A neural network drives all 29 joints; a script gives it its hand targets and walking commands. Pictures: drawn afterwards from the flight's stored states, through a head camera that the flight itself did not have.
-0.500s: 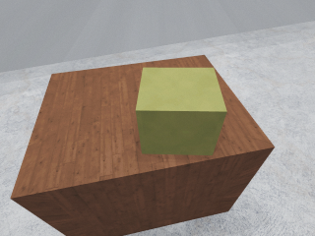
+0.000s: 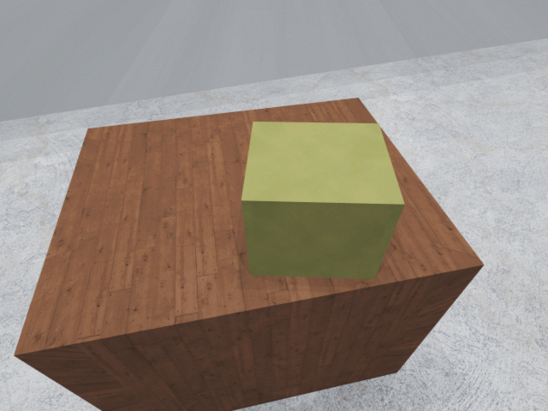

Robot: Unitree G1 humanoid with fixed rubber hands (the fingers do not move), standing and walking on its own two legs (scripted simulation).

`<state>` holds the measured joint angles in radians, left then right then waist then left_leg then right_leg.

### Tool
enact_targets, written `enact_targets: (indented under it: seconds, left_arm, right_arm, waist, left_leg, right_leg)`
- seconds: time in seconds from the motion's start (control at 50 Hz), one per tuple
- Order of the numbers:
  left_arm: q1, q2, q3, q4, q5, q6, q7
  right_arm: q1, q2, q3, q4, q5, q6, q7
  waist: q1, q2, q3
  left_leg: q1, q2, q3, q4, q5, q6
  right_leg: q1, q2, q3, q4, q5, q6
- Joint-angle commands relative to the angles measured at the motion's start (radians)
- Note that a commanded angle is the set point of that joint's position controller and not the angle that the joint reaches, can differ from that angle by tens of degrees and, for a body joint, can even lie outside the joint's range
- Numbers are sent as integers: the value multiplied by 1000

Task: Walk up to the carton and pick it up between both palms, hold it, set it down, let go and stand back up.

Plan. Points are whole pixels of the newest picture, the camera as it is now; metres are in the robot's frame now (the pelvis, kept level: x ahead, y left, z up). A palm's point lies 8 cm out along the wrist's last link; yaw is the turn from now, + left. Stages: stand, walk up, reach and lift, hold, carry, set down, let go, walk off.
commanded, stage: stand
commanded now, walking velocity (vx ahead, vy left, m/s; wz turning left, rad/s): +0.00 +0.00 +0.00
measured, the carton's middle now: (313, 200) +0.50 -0.05 +0.00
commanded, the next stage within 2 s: none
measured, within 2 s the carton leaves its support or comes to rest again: neither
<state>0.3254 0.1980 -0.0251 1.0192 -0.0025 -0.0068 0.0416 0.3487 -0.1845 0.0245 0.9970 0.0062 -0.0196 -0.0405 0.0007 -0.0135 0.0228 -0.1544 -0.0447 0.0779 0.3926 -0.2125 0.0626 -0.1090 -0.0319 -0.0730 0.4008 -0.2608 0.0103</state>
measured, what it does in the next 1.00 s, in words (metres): stands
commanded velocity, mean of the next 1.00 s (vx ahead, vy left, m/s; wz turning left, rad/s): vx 0.00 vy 0.00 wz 0.00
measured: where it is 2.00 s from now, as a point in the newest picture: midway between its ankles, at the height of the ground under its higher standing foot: outside the picture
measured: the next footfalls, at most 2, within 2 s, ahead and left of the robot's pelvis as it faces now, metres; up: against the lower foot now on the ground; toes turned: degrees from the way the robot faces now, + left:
none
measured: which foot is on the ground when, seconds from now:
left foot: down 0.00-1.00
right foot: down 0.00-1.00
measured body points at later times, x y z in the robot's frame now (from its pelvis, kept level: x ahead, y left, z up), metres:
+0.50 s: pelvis +0.00 +0.00 +0.00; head +0.00 +0.00 +0.45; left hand -0.02 +0.23 -0.16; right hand -0.01 -0.23 -0.15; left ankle +0.00 +0.07 -0.74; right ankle -0.03 -0.12 -0.74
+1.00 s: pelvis +0.00 +0.00 +0.00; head +0.01 +0.00 +0.45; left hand -0.01 +0.22 -0.16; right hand -0.02 -0.22 -0.16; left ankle +0.00 +0.07 -0.74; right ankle -0.03 -0.12 -0.74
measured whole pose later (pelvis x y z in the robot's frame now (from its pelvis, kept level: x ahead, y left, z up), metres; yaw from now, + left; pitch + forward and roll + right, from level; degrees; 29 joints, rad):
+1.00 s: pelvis +0.00 +0.00 +0.00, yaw -1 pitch -2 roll +0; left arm 0.33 0.16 -0.01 1.09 0.00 -0.01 0.05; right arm 0.36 -0.15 0.01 1.06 -0.01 -0.02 -0.05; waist 0.00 0.00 0.04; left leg -0.16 -0.03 0.09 0.41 -0.23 0.07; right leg -0.11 -0.02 -0.06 0.40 -0.26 0.01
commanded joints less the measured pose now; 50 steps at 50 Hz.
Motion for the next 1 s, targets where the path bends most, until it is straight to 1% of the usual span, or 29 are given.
enact_targets:
  seconds: [0.0, 0.3, 0.52, 0.54, 0.56, 0.58, 0.6, 0.62, 0.64, 0.66, 0.68, 0.7, 0.72, 0.74, 0.76, 0.78, 0.8, 0.82, 0.84, 0.86, 0.88, 0.92, 0.94, 0.96, 0.98]
  left_arm:
    - [75, 102, 15, -3, -1, -12, 9]
    - [80, 79, 8, 55, -2, -14, 15]
    - [91, 70, 5, 79, -2, -13, 18]
    - [105, 92, 21, 71, 6, -16, 19]
    - [102, 82, 19, 65, 7, -18, 20]
    - [97, 73, 20, 66, 7, -19, 18]
    - [101, 70, 17, 63, 4, -19, 17]
    - [103, 65, 18, 62, 5, -16, 15]
    - [90, 73, 23, 61, 8, -16, 15]
    - [95, 74, 24, 58, 8, -16, 15]
    - [98, 69, 25, 59, 6, -15, 15]
    - [101, 51, 18, 62, 4, -15, 16]
    - [98, 61, 24, 59, 7, -15, 16]
    - [98, 69, 26, 53, 8, -16, 18]
    - [102, 65, 27, 55, 9, -16, 17]
    - [110, 62, 26, 51, 6, -17, 17]
    - [97, 65, 27, 52, 7, -17, 18]
    - [93, 77, 34, 50, 7, -16, 18]
    - [93, 74, 34, 53, 6, -16, 18]
    - [111, 61, 32, 55, 4, -14, 17]
    - [108, 51, 32, 62, 5, -12, 16]
    - [106, 58, 34, 59, 5, -13, 17]
    - [102, 58, 37, 61, 8, -12, 17]
    - [100, 56, 33, 59, 8, -12, 17]
    - [106, 53, 31, 61, 12, -12, 17]
  right_arm:
    - [77, -113, -26, -19, 0, -12, -8]
    - [74, -88, -31, 20, -1, -11, -12]
    - [80, -73, -30, 47, -1, -9, -15]
    - [91, -92, -35, 39, -11, -8, -14]
    - [90, -80, -31, 39, -9, -8, -15]
    - [89, -66, -31, 42, -12, -9, -14]
    - [92, -69, -29, 40, -10, -8, -12]
    - [105, -64, -30, 43, -13, -7, -11]
    - [94, -73, -30, 45, -10, -9, -11]
    - [106, -73, -32, 48, -11, -10, -11]
    - [99, -74, -32, 45, -12, -12, -12]
    - [99, -70, -33, 47, -10, -10, -14]
    - [101, -75, -35, 44, -14, -11, -12]
    - [101, -77, -38, 36, -12, -12, -11]
    - [97, -68, -34, 41, -13, -13, -11]
    - [98, -69, -32, 43, -11, -13, -11]
    - [97, -59, -32, 46, -11, -13, -9]
    - [104, -64, -33, 44, -7, -15, -11]
    - [104, -64, -33, 51, -8, -15, -10]
    - [100, -66, -32, 43, -12, -15, -12]
    - [88, -67, -35, 40, -12, -15, -14]
    - [81, -64, -34, 35, -14, -13, -14]
    - [99, -52, -33, 39, -12, -15, -13]
    - [109, -61, -36, 41, -11, -12, -13]
    - [108, -66, -37, 44, -10, -12, -15]
  waist:
    - [1, 25, 55]
    - [1, 12, 65]
    - [1, 12, 73]
    - [-3, -1, 96]
    - [0, 29, 91]
    - [1, 9, 78]
    - [0, 12, 106]
    - [-7, 35, 101]
    - [-3, -2, 98]
    - [-9, 10, 105]
    - [-1, 0, 110]
    - [-1, 10, 108]
    - [-4, -5, 77]
    - [-9, 3, 69]
    - [-3, 15, 63]
    - [1, 25, 49]
    - [-6, 42, 58]
    - [-3, 23, 77]
    - [-9, 25, 77]
    - [2, 22, 98]
    - [5, 8, 82]
    - [7, 32, 84]
    - [-6, 4, 79]
    - [-3, 31, 80]
    - [-1, 23, 58]
  left_leg:
    - [-21, 168, -174, -109, 210, -61]
    - [-12, 162, -166, -130, 142, -64]
    - [-19, 161, -160, -129, 114, -61]
    - [-14, 160, -165, -116, 71, -26]
    - [-41, 159, -153, -112, 71, -18]
    - [-16, 158, -154, -110, 86, -12]
    - [-45, 158, -150, -106, 65, -12]
    - [-45, 159, -157, -113, 37, -12]
    - [-51, 163, -159, -107, 56, -10]
    - [-33, 159, -159, -107, 62, -13]
    - [-38, 166, -161, -108, 80, -8]
    - [-47, 166, -162, -103, 73, -7]
    - [-27, 166, -163, -102, 69, -7]
    - [-31, 166, -167, -101, 86, -8]
    - [-33, 163, -164, -96, 115, -2]
    - [-33, 163, -162, -92, 113, -3]
    - [-42, 159, -151, -98, 102, -8]
    - [-48, 159, -158, -96, 103, -8]
    - [-44, 160, -159, -99, 123, -6]
    - [-56, 163, -160, -92, 144, -7]
    - [-39, 159, -152, -90, 102, -4]
    - [-28, 164, -151, -83, 138, -3]
    - [-31, 163, -154, -88, 120, -6]
    - [-34, 161, -151, -94, 120, -5]
    - [-32, 163, -153, -94, 110, -4]
  right_leg:
    - [-45, -106, 107, -69, 118, -10]
    - [-65, -106, 109, -78, 94, -9]
    - [-73, -106, 112, -82, 88, -11]
    - [-83, -95, 123, -88, 87, -18]
    - [-67, -107, 129, -100, 96, -21]
    - [-69, -100, 125, -90, 103, -25]
    - [-88, -102, 124, -95, 82, -28]
    - [-83, -100, 116, -91, 58, -29]
    - [-64, -100, 117, -94, 77, -31]
    - [-78, -95, 118, -87, 77, -32]
    - [-81, -96, 117, -88, 91, -32]
    - [-84, -97, 121, -96, 86, -32]
    - [-66, -94, 115, -83, 83, -36]
    - [-53, -92, 113, -79, 94, -32]
    - [-30, -95, 122, -76, 116, -39]
    - [-34, -96, 117, -80, 116, -40]
    - [-32, -97, 124, -80, 104, -39]
    - [-40, -92, 124, -81, 110, -37]
    - [-33, -94, 123, -74, 124, -37]
    - [-37, -100, 120, -80, 132, -37]
    - [-52, -95, 117, -86, 99, -32]
    - [-50, -99, 120, -82, 124, -39]
    - [-54, -89, 112, -80, 110, -37]
    - [-40, -95, 115, -80, 120, -35]
    - [-31, -93, 112, -78, 119, -32]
